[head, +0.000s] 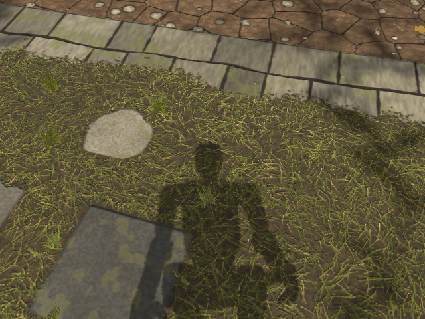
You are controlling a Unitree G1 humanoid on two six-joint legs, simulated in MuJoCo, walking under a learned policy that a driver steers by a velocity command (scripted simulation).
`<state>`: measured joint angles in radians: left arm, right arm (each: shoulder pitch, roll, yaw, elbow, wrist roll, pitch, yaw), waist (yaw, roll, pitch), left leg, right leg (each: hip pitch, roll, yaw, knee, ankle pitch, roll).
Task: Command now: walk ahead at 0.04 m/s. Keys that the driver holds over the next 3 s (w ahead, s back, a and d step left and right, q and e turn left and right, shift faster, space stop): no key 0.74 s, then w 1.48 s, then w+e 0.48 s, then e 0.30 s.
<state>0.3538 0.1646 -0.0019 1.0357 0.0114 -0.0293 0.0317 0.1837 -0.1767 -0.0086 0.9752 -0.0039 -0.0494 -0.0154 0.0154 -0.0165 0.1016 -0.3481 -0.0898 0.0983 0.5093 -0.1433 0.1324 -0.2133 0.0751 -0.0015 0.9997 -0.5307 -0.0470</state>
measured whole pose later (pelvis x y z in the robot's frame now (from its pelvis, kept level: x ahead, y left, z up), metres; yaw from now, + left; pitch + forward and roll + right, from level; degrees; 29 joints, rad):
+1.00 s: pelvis +0.10 -0.03 +0.01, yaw +1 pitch +0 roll -1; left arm 0.49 0.17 0.03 1.15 0.03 -0.05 0.03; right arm 0.29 -0.15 -0.02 1.08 -0.03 -0.04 0.01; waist 0.04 -0.03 -0.01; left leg -0.37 0.01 0.07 0.73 -0.38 0.08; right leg -0.02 0.04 -0.02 0.37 -0.35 -0.06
